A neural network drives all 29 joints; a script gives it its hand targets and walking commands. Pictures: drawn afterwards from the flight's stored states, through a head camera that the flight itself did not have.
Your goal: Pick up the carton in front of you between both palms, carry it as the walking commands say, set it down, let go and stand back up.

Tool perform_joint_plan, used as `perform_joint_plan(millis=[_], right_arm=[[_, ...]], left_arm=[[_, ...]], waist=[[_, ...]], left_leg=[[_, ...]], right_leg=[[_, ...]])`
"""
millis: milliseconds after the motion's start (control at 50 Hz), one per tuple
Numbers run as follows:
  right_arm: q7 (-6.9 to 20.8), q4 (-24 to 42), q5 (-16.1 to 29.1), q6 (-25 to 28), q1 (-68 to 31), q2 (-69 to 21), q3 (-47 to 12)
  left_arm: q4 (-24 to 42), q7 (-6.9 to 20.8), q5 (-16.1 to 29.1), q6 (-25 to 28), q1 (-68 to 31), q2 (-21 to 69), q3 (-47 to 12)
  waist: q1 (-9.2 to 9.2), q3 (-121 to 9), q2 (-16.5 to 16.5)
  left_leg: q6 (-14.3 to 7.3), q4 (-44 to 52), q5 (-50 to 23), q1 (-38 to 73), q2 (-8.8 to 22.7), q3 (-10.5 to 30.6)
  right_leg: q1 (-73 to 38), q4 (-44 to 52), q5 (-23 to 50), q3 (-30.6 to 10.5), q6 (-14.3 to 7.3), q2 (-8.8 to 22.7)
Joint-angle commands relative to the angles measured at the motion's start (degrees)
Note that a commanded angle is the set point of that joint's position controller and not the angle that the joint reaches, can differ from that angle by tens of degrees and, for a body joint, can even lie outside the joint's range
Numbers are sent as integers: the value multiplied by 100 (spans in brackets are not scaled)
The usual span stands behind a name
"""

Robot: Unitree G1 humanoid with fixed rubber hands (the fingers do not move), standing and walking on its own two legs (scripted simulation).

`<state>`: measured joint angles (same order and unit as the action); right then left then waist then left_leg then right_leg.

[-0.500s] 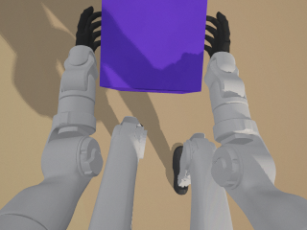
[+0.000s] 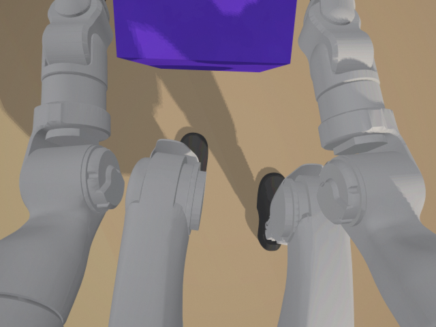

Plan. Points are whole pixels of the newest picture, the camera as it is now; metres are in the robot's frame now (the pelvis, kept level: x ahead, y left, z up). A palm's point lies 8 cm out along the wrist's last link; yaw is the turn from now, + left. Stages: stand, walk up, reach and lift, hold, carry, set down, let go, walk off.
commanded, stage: set down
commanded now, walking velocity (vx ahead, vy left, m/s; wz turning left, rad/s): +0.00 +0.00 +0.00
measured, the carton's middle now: out of the picture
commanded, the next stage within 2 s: none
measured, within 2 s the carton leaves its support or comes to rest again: rests again in 0.40 s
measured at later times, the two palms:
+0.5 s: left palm out of the picture +0.48 +0.29 -0.18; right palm (321, 1) +0.54 -0.01 -0.18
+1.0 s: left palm out of the picture +0.48 +0.29 -0.19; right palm (323, 0) +0.54 -0.01 -0.19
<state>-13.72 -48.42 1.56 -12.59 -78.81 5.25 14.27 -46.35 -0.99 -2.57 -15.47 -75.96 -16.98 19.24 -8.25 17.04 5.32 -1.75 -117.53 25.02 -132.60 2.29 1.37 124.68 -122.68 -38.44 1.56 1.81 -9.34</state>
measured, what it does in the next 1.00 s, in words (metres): stands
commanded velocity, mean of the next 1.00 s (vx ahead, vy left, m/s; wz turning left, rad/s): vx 0.00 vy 0.00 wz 0.00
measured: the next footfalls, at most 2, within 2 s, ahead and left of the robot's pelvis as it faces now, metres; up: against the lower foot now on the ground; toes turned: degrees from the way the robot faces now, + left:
none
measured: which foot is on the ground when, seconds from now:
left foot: down 0.00-1.00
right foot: down 0.00-1.00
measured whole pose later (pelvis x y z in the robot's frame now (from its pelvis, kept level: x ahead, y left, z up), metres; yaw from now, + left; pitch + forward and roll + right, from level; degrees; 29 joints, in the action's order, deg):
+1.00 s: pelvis -0.01 -0.01 -0.02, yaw +0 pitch +35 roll -1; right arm -4.7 -57.7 -5.3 -9.6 -84.6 7.0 17.2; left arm -60.5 6.8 -5.9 -9.9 -82.0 -21.3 25.3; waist -8.4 23.2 4.0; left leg -1.3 -121.4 24.4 -131.7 3.6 0.9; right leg 125.4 -127.7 -37.3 1.4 1.4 -10.7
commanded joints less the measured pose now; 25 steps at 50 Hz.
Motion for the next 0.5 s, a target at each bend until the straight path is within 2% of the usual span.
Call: perform_joint_plan(millis=[0, 140, 300, 420, 480], right_arm=[[1505, 875, 567, 202, -3723, -5110, -2555], [1662, 308, 365, 222, -3426, -5076, -2178], [1660, 209, 453, 330, -3785, -4782, -2074], [1646, 49, 355, 366, -3864, -4549, -1973], [1676, -115, 221, 340, -3706, -4458, -1826]], left_arm=[[731, 1504, 790, 180, -3264, 4845, -2290], [-31, 1682, 562, 177, -2992, 4847, -1990], [-206, 1694, 544, 331, -3283, 4539, -1732], [-494, 1759, 538, 387, -3364, 4366, -1544], [-658, 1791, 487, 400, -3399, 4213, -1467]], waist=[[-623, -8196, -96], [-519, -6697, 48], [-677, -6396, 225], [-666, -6071, 388], [-575, -5691, 384]], left_leg=[[174, 449, -2936, 6133, -584, -180], [100, 362, -2205, 4930, -537, -192], [61, 306, -1871, 4478, -462, -194], [45, 261, -1673, 4144, -444, -164], [23, 250, -1435, 3921, -435, -133]], right_leg=[[-1732, 990, 1710, 302, -109, -440], [-1225, 998, 1343, 205, -153, -379], [-1295, 957, 1239, 108, -161, -350], [-1324, 923, 1166, 93, -167, -273], [-1156, 924, 1014, 89, -196, -256]])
